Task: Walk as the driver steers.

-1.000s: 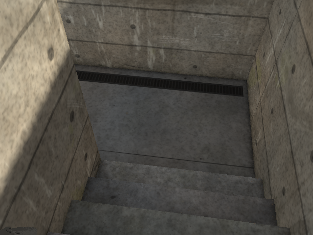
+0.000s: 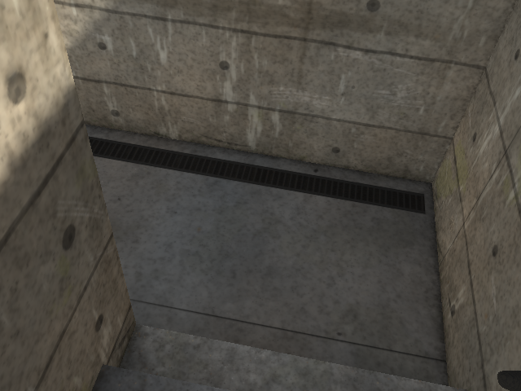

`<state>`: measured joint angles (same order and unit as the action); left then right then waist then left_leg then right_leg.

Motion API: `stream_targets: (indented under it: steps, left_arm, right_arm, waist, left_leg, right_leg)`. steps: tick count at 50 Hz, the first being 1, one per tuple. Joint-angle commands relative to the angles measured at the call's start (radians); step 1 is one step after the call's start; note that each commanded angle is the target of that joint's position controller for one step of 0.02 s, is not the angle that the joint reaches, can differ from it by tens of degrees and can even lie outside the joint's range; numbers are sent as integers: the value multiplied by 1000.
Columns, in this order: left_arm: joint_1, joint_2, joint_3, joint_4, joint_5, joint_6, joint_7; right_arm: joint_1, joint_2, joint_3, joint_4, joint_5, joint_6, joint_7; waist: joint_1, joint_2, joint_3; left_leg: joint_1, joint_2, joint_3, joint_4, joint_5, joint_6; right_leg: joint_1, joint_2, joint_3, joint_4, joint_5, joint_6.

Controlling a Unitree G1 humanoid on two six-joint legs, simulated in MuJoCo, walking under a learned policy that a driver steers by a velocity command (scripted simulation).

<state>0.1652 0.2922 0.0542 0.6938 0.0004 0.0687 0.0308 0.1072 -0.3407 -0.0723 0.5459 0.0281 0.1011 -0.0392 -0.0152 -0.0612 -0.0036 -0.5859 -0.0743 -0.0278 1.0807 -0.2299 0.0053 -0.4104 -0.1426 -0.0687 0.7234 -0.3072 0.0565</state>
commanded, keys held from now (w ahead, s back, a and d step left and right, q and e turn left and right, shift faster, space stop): q+shift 0.36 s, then shift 0.10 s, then e+shift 0.18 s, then w+e+shift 0.36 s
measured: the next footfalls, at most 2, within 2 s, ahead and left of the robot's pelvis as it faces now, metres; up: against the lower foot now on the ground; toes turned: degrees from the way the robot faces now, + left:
left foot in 0.02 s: +0.06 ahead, +0.09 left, +0.00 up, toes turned -2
right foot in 0.68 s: +0.01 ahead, -0.18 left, +0.00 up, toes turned +29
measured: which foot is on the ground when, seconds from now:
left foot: up 0.00-0.00, down 0.02-1.00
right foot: down 0.00-0.02, up 0.04-0.66, down 0.68-1.00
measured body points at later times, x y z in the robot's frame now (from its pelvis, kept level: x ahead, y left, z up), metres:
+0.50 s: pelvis +0.01 -0.02 +0.02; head +0.00 +0.06 +0.46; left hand +0.12 +0.31 -0.07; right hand +0.28 -0.18 -0.02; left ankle +0.02 +0.09 -0.71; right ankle +0.05 -0.19 -0.57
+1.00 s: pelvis +0.03 -0.07 +0.02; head +0.06 -0.07 +0.47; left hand +0.09 +0.21 -0.08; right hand +0.32 -0.25 -0.02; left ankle +0.01 +0.08 -0.71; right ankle -0.03 -0.20 -0.71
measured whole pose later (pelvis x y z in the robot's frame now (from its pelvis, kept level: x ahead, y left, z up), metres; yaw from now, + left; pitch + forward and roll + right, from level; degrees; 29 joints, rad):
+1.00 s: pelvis +0.03 -0.07 +0.02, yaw +8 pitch +2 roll +2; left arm 0.30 0.28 0.00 0.58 -0.03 0.05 -0.01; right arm 0.02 -0.27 -0.01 0.50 -0.03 -0.04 0.01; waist 0.06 -0.03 0.03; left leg -0.27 -0.02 -0.04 0.53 -0.28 -0.03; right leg -0.18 0.12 0.33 0.63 -0.42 -0.05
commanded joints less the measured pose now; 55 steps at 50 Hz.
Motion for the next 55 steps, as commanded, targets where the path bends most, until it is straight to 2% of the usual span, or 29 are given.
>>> stream_targets:
  steps: [1, 2, 3, 4, 5, 6, 8, 12, 16, 21, 24, 27, 28, 29, 31, 33, 34, 35, 36, 37, 38, 41, 43, 46, 47, 49, 52, 54, 55]
  left_arm:
    - [-150, 71, 15, -112, 2, -22, 22]
    - [-119, 15, 3, -125, 2, -13, 28]
    - [-100, -16, -7, -215, 22, -31, 21]
    - [-185, 36, 6, -251, 2, -56, 17]
    - [-267, 97, 29, -258, -26, -68, 32]
    - [-270, 107, 36, -245, -17, -65, 44]
    - [-164, 106, 44, -204, 8, -35, 26]
    - [-142, 44, 26, -228, 25, 9, 10]
    - [-243, 21, 8, -279, 30, 2, 22]
    - [-265, 81, 22, -241, 12, -17, -10]
    - [-271, 44, 5, -244, -5, -2, -25]
    - [-113, 27, -10, -147, -12, -8, -61]
    - [-12, 41, 0, -70, -12, -16, -75]
    - [-31, 10, -15, -113, -8, -11, -78]
    - [-13, 35, -9, -72, 5, -27, -84]
    - [26, 35, -10, -43, 5, -34, -78]
    - [16, 11, -21, -69, 4, -24, -68]
    - [22, 84, -13, -72, 1, -28, -67]
    - [23, 114, -6, -85, -10, -44, -69]
    - [87, 179, 19, -81, -15, -71, -74]
    - [43, 174, 12, -103, -18, -86, -73]
    - [8, 139, -2, -140, -11, -78, -51]
    - [-4, 109, -13, -172, -17, -65, -41]
    - [25, 73, -37, -198, -18, -22, -39]
    - [23, 64, -41, -211, -10, -22, -39]
    - [65, 35, -55, -238, -36, -37, -41]
    - [3, 26, -51, -292, -56, -48, -40]
    - [-31, 81, -30, -300, -47, -44, -46]
    - [-31, 63, -31, -314, -40, -30, -42]
  right_arm:
    - [352, 30, 10, 59, 0, -9, 12]
    - [403, 8, -2, 76, 5, -19, 17]
    - [328, -168, -26, 20, -16, -47, 28]
    - [262, -249, -48, 0, -60, -61, 36]
    - [205, -214, -43, -15, -93, -67, 33]
    - [128, -202, -35, -17, -78, -58, 21]
    - [3, -128, 16, -49, -51, -35, -2]
    - [7, -79, 72, -66, -43, -18, -16]
    - [98, -49, 71, -43, -38, -11, -27]
    - [109, -62, 58, -54, -44, -8, -11]
    - [112, -42, 61, -41, -27, 4, 2]
    - [34, 21, 80, -26, -40, 4, 7]
    - [6, 41, 88, -15, -64, -11, 15]
    - [0, 35, 83, -3, -40, -3, 25]
    - [-8, 35, 79, 13, -54, -11, 33]
    - [-33, 47, 77, 14, -57, -30, 22]
    - [19, 38, 77, 28, -39, -40, 10]
    - [20, 17, 65, 16, -43, -52, 4]
    - [-42, 3, 60, -44, -31, -70, -3]
    - [-201, -60, 39, -98, 19, -97, -12]
    - [-298, -61, 43, -124, 36, -130, -23]
    - [-253, 12, 61, -114, -34, -169, 20]
    - [-204, 23, 54, -115, -39, -190, 51]
    - [-132, 37, 58, -125, -42, -162, 49]
    - [-57, -5, 45, -110, -49, -161, 48]
    - [3, -33, 23, -94, -78, -139, 49]
    - [40, -64, 13, -56, -44, -113, 24]
    - [15, -97, 4, -56, -20, -124, 13]
    - [-9, -95, 5, -50, -13, -138, 15]
  waist:
    - [-143, -62, -123]
    - [-142, 191, -32]
    - [-18, 460, -24]
    - [-68, 402, -151]
    - [-71, 237, -56]
    - [-34, 144, -1]
    - [55, 76, -35]
    - [56, 125, -61]
    - [-4, 141, -71]
    - [-49, 125, -141]
    - [-30, 201, -106]
    - [22, 240, -156]
    - [25, 214, -179]
    - [55, 261, -96]
    - [33, 295, -34]
    - [25, 258, -31]
    - [1, 224, 13]
    - [-39, 46, 16]
    - [-31, -60, 27]
    - [57, -127, 141]
    - [80, -115, 230]
    - [77, -142, 119]
    - [47, -148, 48]
    - [16, -45, -13]
    - [3, 21, -68]
    - [-14, 156, -212]
    - [-26, 317, -142]
    - [-10, 202, -98]
    - [11, 197, -91]
  left_leg:
    - [587, -25, 60, -288, 86, 76]
    - [615, -16, -132, -520, 127, 148]
    - [636, 229, -638, -481, 513, 280]
    - [618, 342, -851, -648, 254, 363]
    - [494, 313, -911, -715, -80, 365]
    - [418, 286, -867, -694, -134, 318]
    - [242, 201, -699, -558, -19, 248]
    - [166, 126, -575, -557, 198, 236]
    - [405, 130, -625, -533, 367, 265]
    - [550, 181, -647, -449, 720, 250]
    - [552, 138, -635, -504, 639, 229]
    - [411, 96, -510, -550, 534, 189]
    - [253, 132, -530, -561, 578, 209]
    - [279, 73, -480, -623, 415, 181]
    - [249, 71, -481, -684, 293, 181]
    - [261, 49, -426, -672, 130, 142]
    - [307, 29, -437, -662, -114, 105]
    - [241, -15, -347, -525, -167, 46]
    - [168, -61, -242, -505, -247, 1]
    - [28, -80, -133, -474, -289, -17]
    - [-22, -15, -116, -505, -162, -43]
    - [284, 31, -97, -524, 100, -74]
    - [360, 23, -56, -460, 76, -67]
    - [508, 45, -18, -626, 42, -62]
    - [653, 107, -59, -578, 218, -32]
    - [866, 223, -195, -507, 282, 82]
    - [822, 385, -299, -595, 297, 157]
    - [631, 429, -264, -613, 237, 175]
    - [563, 444, -238, -602, 226, 174]
  right_leg:
    - [-259, -72, 3, 89, 89, -85]
    - [-403, 34, -57, 387, -275, -42]
    - [-654, 141, 118, 718, -481, -3]
    - [-731, 168, 284, 762, -400, -10]
    - [-724, 183, 321, 733, -281, -24]
    - [-713, 188, 300, 751, -183, -8]
    - [-560, 229, 260, 859, 81, 41]
    - [-385, 280, 200, 1027, 158, 94]
    - [-425, 298, 224, 986, 2, 109]
    - [-366, 283, 228, 884, 14, 85]
    - [-298, 284, 206, 669, -94, 97]
    - [38, 251, 180, 435, -77, 81]
    - [248, 259, 201, 576, 53, 77]
    - [205, 234, 155, 254, -139, 50]
    - [306, 226, 134, 43, -112, 15]
    - [388, 252, 141, -178, -27, -28]
    - [338, 227, 221, -388, -176, -75]
    - [376, 153, 294, -298, 67, -106]
    - [318, 74, 446, -371, -82, -201]
    - [226, -23, 717, -563, -436, -290]
    - [226, -60, 801, -584, -391, -296]
    - [165, 41, 614, -469, -138, -225]
    - [133, 71, 607, -431, -4, -231]
    - [149, 147, 590, -299, 211, -215]
    - [66, 178, 571, -215, 227, -204]
    - [-136, 216, 457, -89, 162, -147]
    - [-318, 201, 316, 134, -153, -92]
    - [-281, 160, 225, 307, -168, -68]
    - [-268, 144, 202, 357, -134, -72]
Keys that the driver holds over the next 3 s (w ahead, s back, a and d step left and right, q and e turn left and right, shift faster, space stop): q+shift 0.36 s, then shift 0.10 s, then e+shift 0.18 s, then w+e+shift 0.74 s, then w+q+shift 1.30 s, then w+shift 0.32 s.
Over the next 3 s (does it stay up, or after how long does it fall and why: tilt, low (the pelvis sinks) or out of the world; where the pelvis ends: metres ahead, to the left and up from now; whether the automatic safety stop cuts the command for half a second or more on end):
stays up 1.23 -0.17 -0.77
